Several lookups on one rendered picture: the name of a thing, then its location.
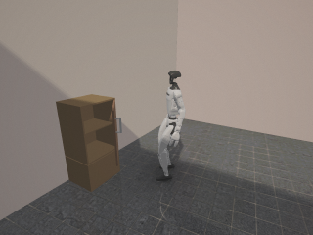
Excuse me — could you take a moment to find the robot left upper arm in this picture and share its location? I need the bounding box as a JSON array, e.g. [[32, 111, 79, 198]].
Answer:
[[173, 90, 186, 114]]

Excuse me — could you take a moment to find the robot right foot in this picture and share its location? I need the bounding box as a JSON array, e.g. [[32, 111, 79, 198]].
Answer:
[[159, 163, 175, 169]]

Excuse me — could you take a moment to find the left robot forearm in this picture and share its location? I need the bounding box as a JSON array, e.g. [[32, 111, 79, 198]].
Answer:
[[174, 110, 185, 133]]

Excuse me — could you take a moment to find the cupboard door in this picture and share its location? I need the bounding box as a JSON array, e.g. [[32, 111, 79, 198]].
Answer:
[[112, 100, 118, 166]]

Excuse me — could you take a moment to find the handle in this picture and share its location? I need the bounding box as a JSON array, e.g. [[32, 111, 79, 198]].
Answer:
[[115, 117, 122, 133]]

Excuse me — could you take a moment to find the robot head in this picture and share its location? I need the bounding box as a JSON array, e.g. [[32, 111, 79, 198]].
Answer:
[[168, 70, 182, 90]]

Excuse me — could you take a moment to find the robot left hand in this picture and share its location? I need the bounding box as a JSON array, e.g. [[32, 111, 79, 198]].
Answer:
[[169, 132, 180, 147]]

